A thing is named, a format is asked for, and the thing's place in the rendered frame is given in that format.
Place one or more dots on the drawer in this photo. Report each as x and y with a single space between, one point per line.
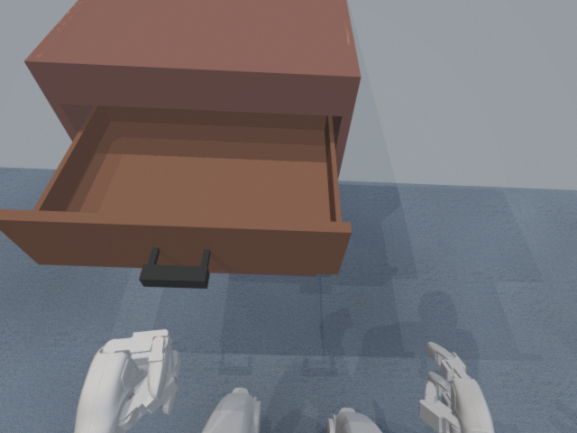
259 190

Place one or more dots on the cabinet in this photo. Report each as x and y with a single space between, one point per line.
262 56

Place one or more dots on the robot left thigh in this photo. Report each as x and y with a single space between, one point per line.
235 413

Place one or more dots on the robot right hand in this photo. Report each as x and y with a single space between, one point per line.
463 408

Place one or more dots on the robot left shin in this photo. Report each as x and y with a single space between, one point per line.
240 390

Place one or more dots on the handle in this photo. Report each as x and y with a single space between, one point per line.
175 276

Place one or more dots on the robot left hand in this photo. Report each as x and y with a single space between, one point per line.
144 364

